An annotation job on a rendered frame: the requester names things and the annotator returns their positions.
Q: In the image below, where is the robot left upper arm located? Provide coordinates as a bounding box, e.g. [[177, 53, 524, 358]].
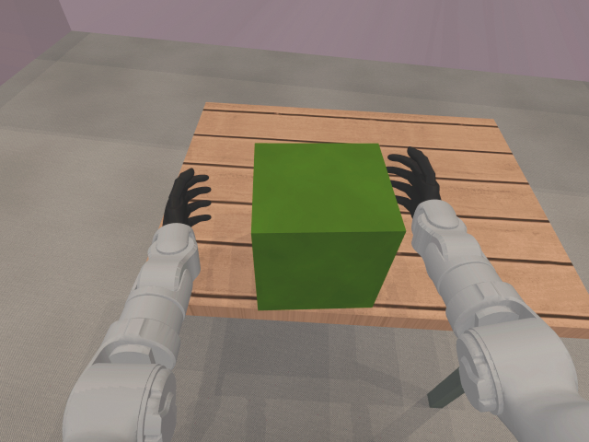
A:
[[63, 363, 177, 442]]

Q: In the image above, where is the table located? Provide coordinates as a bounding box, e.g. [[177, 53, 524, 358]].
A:
[[146, 102, 589, 408]]

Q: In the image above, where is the robot right upper arm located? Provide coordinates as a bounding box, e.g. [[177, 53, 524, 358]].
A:
[[456, 318, 589, 442]]

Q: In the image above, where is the left robot forearm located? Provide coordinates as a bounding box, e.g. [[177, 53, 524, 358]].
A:
[[63, 223, 201, 441]]

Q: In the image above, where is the right robot hand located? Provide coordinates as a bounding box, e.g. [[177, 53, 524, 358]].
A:
[[387, 146, 441, 218]]

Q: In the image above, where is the right robot forearm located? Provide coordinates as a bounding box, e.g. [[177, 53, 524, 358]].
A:
[[411, 200, 578, 391]]

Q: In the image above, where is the carton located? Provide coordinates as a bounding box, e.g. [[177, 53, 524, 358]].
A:
[[251, 143, 406, 310]]

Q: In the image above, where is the left robot hand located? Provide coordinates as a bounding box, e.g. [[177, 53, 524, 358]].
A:
[[162, 168, 212, 227]]

